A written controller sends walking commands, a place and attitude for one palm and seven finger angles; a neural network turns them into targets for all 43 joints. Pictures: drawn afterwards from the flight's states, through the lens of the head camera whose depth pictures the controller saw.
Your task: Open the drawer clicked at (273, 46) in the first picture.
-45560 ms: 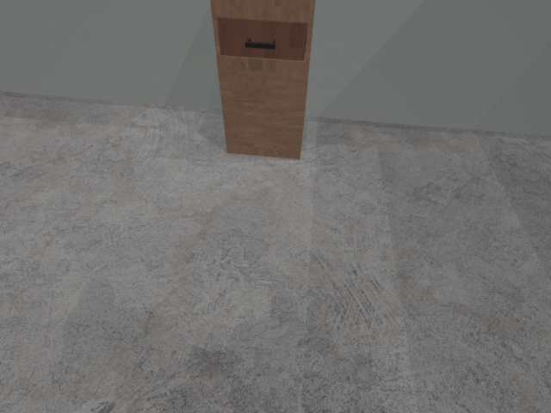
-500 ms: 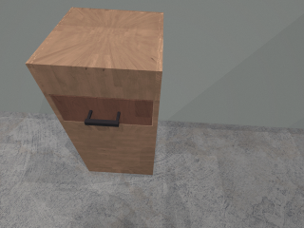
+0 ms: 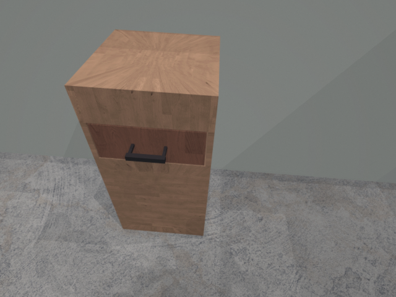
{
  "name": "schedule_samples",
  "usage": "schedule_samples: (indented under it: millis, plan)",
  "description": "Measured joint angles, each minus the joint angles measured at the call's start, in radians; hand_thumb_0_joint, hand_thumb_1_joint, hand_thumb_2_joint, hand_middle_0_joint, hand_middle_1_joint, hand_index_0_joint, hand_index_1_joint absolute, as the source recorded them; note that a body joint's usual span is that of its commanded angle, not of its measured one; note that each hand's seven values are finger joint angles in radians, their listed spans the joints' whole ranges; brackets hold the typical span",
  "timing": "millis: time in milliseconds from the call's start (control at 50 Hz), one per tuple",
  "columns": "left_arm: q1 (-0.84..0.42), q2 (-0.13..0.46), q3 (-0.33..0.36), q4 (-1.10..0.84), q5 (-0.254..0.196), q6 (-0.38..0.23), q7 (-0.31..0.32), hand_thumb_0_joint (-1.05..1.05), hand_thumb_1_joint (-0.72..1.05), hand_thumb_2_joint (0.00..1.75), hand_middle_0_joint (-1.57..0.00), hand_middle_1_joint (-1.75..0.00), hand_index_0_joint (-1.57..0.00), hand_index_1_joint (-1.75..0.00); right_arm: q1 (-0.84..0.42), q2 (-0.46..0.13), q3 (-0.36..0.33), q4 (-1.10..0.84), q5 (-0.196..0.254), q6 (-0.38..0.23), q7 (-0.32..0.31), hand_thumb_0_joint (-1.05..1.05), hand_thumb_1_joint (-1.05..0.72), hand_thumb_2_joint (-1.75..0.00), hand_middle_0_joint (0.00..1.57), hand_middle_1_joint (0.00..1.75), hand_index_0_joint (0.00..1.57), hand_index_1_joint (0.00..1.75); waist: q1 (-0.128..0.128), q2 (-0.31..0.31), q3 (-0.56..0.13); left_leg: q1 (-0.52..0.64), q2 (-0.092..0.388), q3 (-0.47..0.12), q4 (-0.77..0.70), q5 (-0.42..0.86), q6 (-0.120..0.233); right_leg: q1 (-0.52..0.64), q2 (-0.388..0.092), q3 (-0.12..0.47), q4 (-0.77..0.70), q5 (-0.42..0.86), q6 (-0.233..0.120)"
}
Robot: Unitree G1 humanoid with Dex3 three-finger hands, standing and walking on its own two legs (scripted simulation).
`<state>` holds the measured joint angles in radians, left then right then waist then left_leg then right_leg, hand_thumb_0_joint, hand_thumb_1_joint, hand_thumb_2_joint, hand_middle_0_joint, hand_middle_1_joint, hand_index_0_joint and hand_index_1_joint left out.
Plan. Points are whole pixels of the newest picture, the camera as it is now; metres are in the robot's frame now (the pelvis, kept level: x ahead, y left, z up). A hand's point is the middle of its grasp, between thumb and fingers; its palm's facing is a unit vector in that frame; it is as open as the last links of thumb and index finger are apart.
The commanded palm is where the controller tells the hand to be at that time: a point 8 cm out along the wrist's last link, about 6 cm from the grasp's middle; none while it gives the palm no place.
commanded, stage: shuffle to correct the standing spot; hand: left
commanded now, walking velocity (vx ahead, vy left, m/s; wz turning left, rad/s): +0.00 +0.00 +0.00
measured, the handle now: (147, 153) +0.57 +0.21 -0.11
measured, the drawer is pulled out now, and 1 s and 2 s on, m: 0.00 0.00 0.00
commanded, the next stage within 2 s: come to a stop and stand still in 0.26 s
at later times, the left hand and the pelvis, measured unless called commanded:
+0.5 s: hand out of the picture +0.00 +0.17 -0.18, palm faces +0.03 -0.99 -0.14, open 7.4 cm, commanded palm none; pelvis +0.05 +0.02 -0.01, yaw -1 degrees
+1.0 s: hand out of the picture +0.09 +0.18 -0.18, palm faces +0.01 -0.98 -0.21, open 7.4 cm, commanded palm none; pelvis +0.03 +0.01 -0.01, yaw -1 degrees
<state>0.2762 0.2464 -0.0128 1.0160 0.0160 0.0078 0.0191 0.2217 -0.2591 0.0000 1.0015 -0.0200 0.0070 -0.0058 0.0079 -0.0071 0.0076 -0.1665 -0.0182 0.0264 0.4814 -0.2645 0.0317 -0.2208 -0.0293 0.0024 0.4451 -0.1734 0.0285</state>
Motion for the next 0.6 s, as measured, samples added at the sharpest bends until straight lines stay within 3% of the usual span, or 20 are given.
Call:
schedule_samples:
  millis: [140, 200, 380, 440, 520, 600]
  plan:
    - [0.036, -0.024, -0.002, 0.036, 0.002, 0.002, 0.004, 0.01, 0.90, 0.90, -0.20, -0.29, -0.20, -0.30, 0.046, 0.030, 0.005, 0.045, 0.001, 0.008, 0.001, 0.01, -0.91, -0.90, 0.20, 0.30, 0.20, 0.30, -0.003, -0.001, 0.008, -0.011, -0.008, -0.001, -0.016, 0.016, 0.005, -0.008, -0.008, -0.001, -0.018, 0.015, 0.006]
    - [0.058, -0.045, 0.000, 0.047, 0.007, 0.005, 0.005, 0.01, 0.90, 0.90, -0.20, -0.29, -0.20, -0.30, 0.076, 0.045, 0.006, 0.063, -0.002, 0.016, 0.001, 0.01, -0.91, -0.90, 0.20, 0.30, 0.20, 0.30, -0.003, 0.006, 0.001, -0.019, -0.005, -0.002, -0.004, 0.000, 0.007, -0.017, -0.005, -0.003, 0.001, -0.036, 0.003]
    - [0.125, -0.108, 0.023, 0.065, 0.007, 0.006, -0.006, 0.01, 0.90, 0.90, -0.20, -0.29, -0.20, -0.30, 0.155, 0.087, -0.002, 0.093, -0.004, 0.016, -0.008, 0.01, -0.91, -0.90, 0.20, 0.30, 0.20, 0.30, -0.008, 0.013, -0.007, -0.040, 0.000, 0.006, 0.057, -0.054, 0.024, -0.044, 0.002, 0.007, 0.075, -0.144, -0.019]
    - [0.137, -0.120, 0.026, 0.075, 0.010, 0.003, -0.005, 0.01, 0.90, 0.90, -0.20, -0.29, -0.20, -0.30, 0.173, 0.100, -0.003, 0.103, -0.001, 0.005, -0.014, 0.01, -0.91, -0.90, 0.20, 0.30, 0.20, 0.30, -0.010, 0.003, -0.007, -0.018, -0.010, 0.019, 0.061, -0.083, 0.028, -0.036, -0.008, 0.016, 0.090, -0.115, -0.032]
    - [0.123, -0.138, 0.018, 0.092, 0.000, -0.011, 0.012, 0.01, 0.90, 0.90, -0.20, -0.29, -0.20, -0.30, 0.173, 0.119, 0.005, 0.124, 0.010, -0.013, -0.032, 0.01, -0.91, -0.90, 0.20, 0.30, 0.20, 0.30, -0.013, 0.008, -0.001, 0.023, -0.011, 0.024, 0.045, -0.105, 0.025, 0.004, -0.013, 0.018, 0.069, -0.102, 0.018]
    - [0.080, -0.151, 0.011, 0.079, -0.008, -0.016, 0.031, 0.01, 0.90, 0.90, -0.20, -0.29, -0.20, -0.30, 0.135, 0.144, 0.006, 0.116, 0.018, -0.022, -0.046, 0.01, -0.91, -0.90, 0.20, 0.30, 0.20, 0.30, -0.020, 0.011, 0.018, 0.042, -0.010, 0.021, 0.017, -0.091, 0.018, 0.014, -0.013, 0.013, 0.059, -0.096, 0.021]
